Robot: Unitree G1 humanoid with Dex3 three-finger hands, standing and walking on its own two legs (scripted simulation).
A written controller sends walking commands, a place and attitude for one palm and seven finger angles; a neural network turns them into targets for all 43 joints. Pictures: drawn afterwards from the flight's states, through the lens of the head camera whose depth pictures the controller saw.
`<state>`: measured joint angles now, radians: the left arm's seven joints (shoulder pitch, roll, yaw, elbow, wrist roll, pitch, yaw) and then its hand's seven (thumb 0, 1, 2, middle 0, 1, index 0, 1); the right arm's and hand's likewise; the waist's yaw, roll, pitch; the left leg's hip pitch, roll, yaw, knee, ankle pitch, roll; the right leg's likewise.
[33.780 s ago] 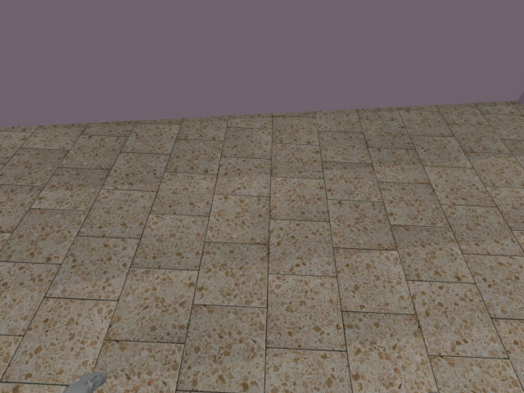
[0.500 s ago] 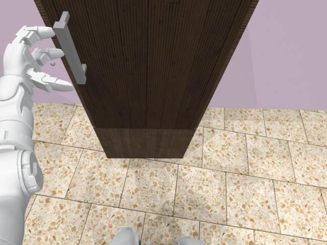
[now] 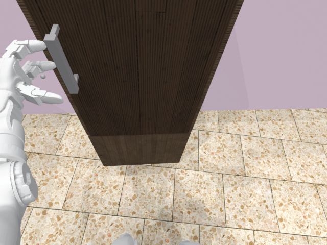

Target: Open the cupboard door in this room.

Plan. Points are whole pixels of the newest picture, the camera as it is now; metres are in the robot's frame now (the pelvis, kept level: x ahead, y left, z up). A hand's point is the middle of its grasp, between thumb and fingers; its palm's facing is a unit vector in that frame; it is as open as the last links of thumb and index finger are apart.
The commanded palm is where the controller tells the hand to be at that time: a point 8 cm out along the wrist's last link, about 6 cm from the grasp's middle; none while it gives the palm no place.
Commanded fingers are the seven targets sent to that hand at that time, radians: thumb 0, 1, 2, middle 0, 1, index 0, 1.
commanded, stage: move the hooked fingers beside the handle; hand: left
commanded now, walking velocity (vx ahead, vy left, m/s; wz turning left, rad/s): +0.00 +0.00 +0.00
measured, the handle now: (65, 62) +0.52 +0.21 +0.12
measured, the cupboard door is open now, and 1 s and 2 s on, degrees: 0 0 0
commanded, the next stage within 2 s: slide the fingers in behind the handle in 1.16 s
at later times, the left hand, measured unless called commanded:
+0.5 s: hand (30, 76) +0.47 +0.28 +0.12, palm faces +0.02 -1.00 +0.01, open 14.0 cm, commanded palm +0.45 +0.32 +0.12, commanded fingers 0.00 -0.50 0.30 -0.30 -1.20 -0.30 -1.20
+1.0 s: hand (32, 78) +0.47 +0.27 +0.12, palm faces +0.02 -1.00 +0.02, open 14.0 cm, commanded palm +0.45 +0.32 +0.12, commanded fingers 0.00 -0.50 0.30 -0.30 -1.20 -0.30 -1.20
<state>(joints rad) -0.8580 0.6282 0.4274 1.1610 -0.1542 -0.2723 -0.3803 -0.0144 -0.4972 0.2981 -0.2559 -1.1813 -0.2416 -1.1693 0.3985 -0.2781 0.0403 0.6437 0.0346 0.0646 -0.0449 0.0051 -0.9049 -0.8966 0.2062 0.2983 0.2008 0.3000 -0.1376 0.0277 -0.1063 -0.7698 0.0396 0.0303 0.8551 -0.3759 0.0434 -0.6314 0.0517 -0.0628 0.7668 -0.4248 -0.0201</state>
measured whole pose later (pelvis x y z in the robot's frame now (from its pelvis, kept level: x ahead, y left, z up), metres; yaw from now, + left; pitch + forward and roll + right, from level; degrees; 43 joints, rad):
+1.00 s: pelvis -0.01 +0.00 +0.00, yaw +0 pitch +17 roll -4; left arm -0.89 0.70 0.46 1.22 -0.15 -0.25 -0.46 -0.01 -0.50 0.30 -0.30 -1.20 -0.30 -1.20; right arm 0.40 -0.28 0.05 0.62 0.04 0.08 -0.06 0.01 -0.90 -0.90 0.21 0.30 0.20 0.30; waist -0.15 0.02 -0.11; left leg -0.80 0.04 0.03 0.87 -0.37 0.05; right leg -0.66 0.05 -0.06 0.78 -0.42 -0.02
